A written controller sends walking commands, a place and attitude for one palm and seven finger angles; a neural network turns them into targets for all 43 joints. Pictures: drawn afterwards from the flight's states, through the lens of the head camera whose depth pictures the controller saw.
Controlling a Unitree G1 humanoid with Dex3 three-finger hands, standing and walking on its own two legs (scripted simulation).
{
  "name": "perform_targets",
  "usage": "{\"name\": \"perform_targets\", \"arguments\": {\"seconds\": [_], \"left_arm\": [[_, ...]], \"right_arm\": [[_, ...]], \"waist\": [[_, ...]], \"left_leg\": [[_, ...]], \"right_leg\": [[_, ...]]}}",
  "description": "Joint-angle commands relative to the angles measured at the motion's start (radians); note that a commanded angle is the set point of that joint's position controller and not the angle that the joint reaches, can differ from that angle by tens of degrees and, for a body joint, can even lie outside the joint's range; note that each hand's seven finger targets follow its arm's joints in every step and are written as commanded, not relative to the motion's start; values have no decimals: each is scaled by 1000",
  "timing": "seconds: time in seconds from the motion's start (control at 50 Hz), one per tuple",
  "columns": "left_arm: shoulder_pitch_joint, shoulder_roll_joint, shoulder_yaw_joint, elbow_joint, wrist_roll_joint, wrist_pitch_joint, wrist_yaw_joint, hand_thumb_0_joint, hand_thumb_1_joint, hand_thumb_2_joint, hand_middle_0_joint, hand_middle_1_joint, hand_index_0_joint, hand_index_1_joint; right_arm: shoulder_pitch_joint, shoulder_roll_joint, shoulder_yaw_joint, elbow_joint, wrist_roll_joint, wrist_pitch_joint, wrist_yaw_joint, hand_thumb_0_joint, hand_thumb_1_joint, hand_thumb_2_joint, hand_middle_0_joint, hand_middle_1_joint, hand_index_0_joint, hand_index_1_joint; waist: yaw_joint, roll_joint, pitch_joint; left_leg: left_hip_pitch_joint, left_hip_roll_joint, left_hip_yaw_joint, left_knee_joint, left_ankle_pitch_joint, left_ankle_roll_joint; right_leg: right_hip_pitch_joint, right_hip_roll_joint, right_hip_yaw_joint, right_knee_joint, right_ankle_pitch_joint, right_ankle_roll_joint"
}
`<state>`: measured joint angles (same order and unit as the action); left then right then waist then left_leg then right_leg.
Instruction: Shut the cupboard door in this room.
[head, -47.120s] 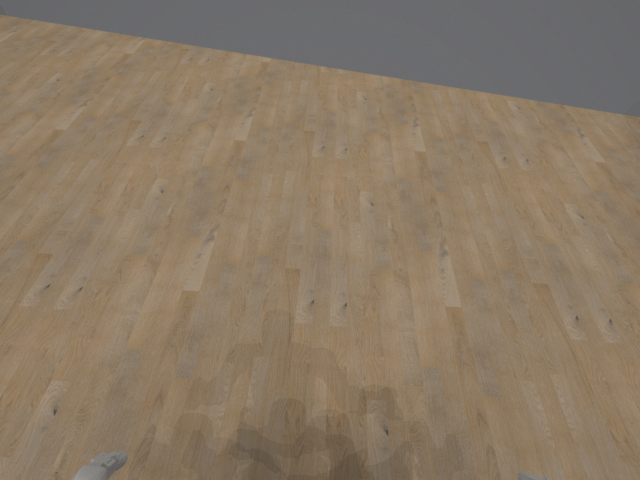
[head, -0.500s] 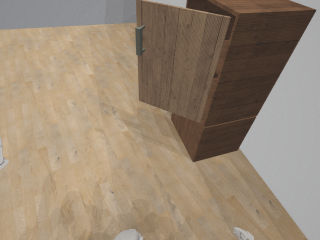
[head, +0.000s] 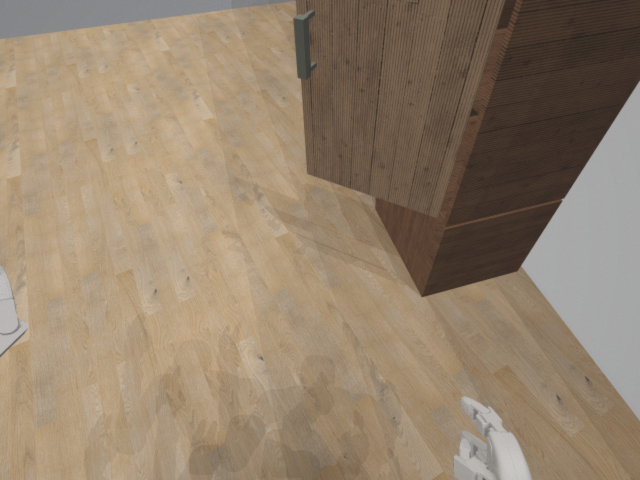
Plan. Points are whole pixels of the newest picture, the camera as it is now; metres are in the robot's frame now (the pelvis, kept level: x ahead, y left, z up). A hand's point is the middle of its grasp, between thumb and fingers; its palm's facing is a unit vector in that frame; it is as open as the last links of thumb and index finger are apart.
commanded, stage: let the arm hang, fingers relaxed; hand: left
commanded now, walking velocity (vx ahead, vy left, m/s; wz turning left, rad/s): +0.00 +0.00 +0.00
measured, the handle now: (307, 44) +0.98 +0.08 +0.08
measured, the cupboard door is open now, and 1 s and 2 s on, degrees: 46 46 46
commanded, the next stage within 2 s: look to check the result in 1.08 s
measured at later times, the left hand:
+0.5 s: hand out of the picture -0.04 +0.22 -0.16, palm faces +0.09 -0.97 -0.24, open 7.2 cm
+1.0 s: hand out of the picture -0.04 +0.20 -0.17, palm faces +0.06 -0.99 -0.16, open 7.4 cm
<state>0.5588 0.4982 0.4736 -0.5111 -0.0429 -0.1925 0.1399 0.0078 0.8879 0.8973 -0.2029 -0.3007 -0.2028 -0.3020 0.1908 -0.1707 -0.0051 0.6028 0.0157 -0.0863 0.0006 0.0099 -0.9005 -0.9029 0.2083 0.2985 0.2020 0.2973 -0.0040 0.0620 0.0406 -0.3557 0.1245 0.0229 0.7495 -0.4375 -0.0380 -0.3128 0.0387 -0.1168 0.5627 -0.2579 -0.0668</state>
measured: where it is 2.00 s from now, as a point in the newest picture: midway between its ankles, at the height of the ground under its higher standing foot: outside the picture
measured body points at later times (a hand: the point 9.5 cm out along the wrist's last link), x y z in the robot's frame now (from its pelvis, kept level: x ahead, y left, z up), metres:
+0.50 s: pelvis -0.03 +0.02 +0.01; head -0.03 +0.02 +0.46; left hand -0.04 +0.27 -0.14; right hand -0.01 -0.22 -0.14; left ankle +0.00 +0.14 -0.73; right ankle +0.03 -0.08 -0.73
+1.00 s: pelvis -0.03 +0.05 +0.01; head -0.03 +0.05 +0.46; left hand -0.05 +0.25 -0.15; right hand -0.07 -0.15 -0.15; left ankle +0.00 +0.14 -0.73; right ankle +0.03 -0.08 -0.73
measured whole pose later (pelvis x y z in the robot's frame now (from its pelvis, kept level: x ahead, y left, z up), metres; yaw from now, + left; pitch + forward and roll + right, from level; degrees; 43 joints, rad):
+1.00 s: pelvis -0.03 +0.05 +0.01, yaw +1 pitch -2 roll +0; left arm 0.32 0.11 0.02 1.12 0.02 0.01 0.04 0.01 0.92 0.90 -0.20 -0.30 -0.20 -0.30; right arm 0.38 -0.09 -0.01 1.11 -0.02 0.02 -0.02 0.00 -0.91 -0.90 0.20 0.30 0.20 0.30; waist -0.01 -0.01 0.02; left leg -0.22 0.01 0.11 0.45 -0.21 0.04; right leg -0.25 -0.05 -0.08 0.43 -0.15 0.01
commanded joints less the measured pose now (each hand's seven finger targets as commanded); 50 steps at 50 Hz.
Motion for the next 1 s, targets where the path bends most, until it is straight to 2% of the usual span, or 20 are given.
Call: {"name": "perform_targets", "arguments": {"seconds": [0.0,0.02,0.08,0.1,0.14,0.16,0.18,0.2,0.22,0.24,0.26,0.28,0.32,0.34,0.42,0.48,0.52,0.66,0.82,0.98], "left_arm": [[-113,-149,-338,580,83,191,-135,0,900,900,-200,-300,-200,-300],[-141,-138,-346,612,75,192,-139,0,900,900,-200,-300,-200,-300],[-213,-121,-384,767,76,193,-132,0,900,900,-200,-300,-200,-300],[-225,-117,-387,833,79,194,-130,0,900,900,-200,-300,-200,-300],[-258,-115,-395,954,76,197,-126,0,900,900,-200,-300,-200,-300],[-285,-114,-404,1004,71,201,-123,0,900,900,-200,-300,-200,-300],[-283,-152,-412,1041,63,207,-124,0,900,900,-200,-300,-200,-300],[-285,-175,-420,1081,60,211,-124,0,900,900,-200,-300,-200,-300],[-288,-171,-422,1141,63,218,-121,0,900,900,-200,-300,-200,-300],[-286,-166,-418,1196,63,220,-123,0,900,900,-200,-300,-200,-300],[-267,-155,-416,1244,64,216,-125,0,900,900,-200,-300,-200,-300],[-233,-207,-398,1275,68,211,-123,0,900,900,-200,-300,-200,-300],[-234,-195,-409,1334,63,206,-123,0,900,900,-200,-300,-200,-300],[-236,-195,-411,1358,63,204,-124,0,900,900,-200,-300,-200,-300],[-265,-194,-421,1434,64,197,-123,0,900,900,-200,-300,-200,-300],[-278,-197,-425,1477,63,197,-120,0,900,900,-200,-300,-200,-300],[-263,-210,-427,1502,62,197,-119,0,900,900,-200,-300,-200,-300],[-204,-235,-433,1570,59,199,-110,0,900,900,-200,-300,-200,-300],[-171,-281,-435,1602,62,199,-105,0,900,900,-200,-300,-200,-300],[-162,-299,-439,1620,62,189,-102,0,900,900,-200,-300,-200,-300]], "right_arm": [[2,-136,-46,13,-16,37,13,0,-900,-900,200,300,200,300],[5,-128,-30,13,-13,71,11,0,-900,-900,200,300,200,300],[9,-127,-28,20,-32,103,11,0,-900,-900,200,300,200,300],[13,-128,-30,34,-40,111,9,0,-900,-900,200,300,200,300],[38,-135,-33,78,-48,119,6,0,-900,-900,200,300,200,300],[59,-155,-30,104,-48,117,7,0,-900,-900,200,300,200,300],[47,-177,-28,124,-54,106,3,0,-900,-900,200,300,200,300],[7,-195,-23,137,-58,101,-3,0,-900,-900,200,300,200,300],[-18,-192,-21,163,-58,103,-2,0,-900,-900,200,300,200,300],[-29,-177,-20,183,-57,105,-6,0,-900,-900,200,300,200,300],[-19,-171,-18,198,-52,109,-11,0,-900,-900,200,300,200,300],[-5,-138,-25,210,-58,109,-16,0,-900,-900,200,300,200,300],[36,-128,-28,240,-53,110,-17,0,-900,-900,200,300,200,300],[55,-119,-30,255,-51,111,-17,0,-900,-900,200,300,200,300],[145,-99,-32,310,-46,118,-19,0,-900,-900,200,300,200,300],[204,-83,-29,359,-44,120,-19,0,-900,-900,200,300,200,300],[219,-78,-25,384,-44,117,-21,0,-900,-900,200,300,200,300],[233,-55,-15,444,-40,104,-24,0,-900,-900,200,300,200,300],[239,-33,-17,473,-40,93,-31,0,-900,-900,200,300,200,300],[249,-18,-18,482,-35,90,-33,0,-900,-900,200,300,200,300]], "waist": [[-35,-254,-137],[-27,-278,-117],[-19,-360,-113],[-17,-387,-115],[-27,-366,-133],[-37,-279,-151],[-23,-102,-140],[0,23,-109],[6,163,-75],[12,234,-22],[21,218,-8],[23,228,-35],[18,221,-49],[13,189,-51],[-13,-60,4],[-30,-149,23],[-27,-158,33],[-3,-58,70],[12,-5,73],[1,-32,68]], "left_leg": [[-106,-33,-21,136,-149,16],[-102,-67,37,106,-85,13],[-66,-114,68,9,-17,13],[-34,-119,64,-23,2,15],[65,-111,34,-117,109,25],[145,-68,-20,-193,293,39],[153,6,-106,-252,395,73],[62,56,-156,-311,370,102],[-25,50,-150,-384,175,101],[-81,28,-147,-425,39,91],[-95,15,-128,-428,-2,78],[-84,-5,-96,-423,-51,72],[-39,-26,-69,-411,-38,65],[-22,-31,-56,-402,-33,62],[55,-45,-24,-346,23,56],[121,-44,-13,-331,56,61],[125,-40,-14,-344,64,66],[46,-27,-34,-427,43,71],[-16,-8,-75,-505,-21,80],[34,-18,-47,-472,55,75]], "right_leg": [[43,-328,207,-44,525,-89],[52,-297,147,-16,584,-84],[121,-282,130,6,750,-68],[126,-276,133,-9,722,-58],[95,-261,141,-45,497,-29],[48,-236,125,-23,301,3],[13,-183,98,-6,135,46],[61,-135,86,-23,29,71],[112,-114,81,-40,-93,67],[128,-109,87,-50,-90,60],[151,-111,94,-78,-74,51],[165,-117,95,-117,-78,43],[155,-126,104,-161,-71,35],[144,-133,112,-188,-87,33],[32,-176,166,-302,-216,19],[-53,-187,169,-336,-291,20],[-60,-180,165,-332,-280,25],[11,-148,141,-277,-179,40],[90,-122,106,-202,-42,51],[75,-135,115,-214,-6,49]]}}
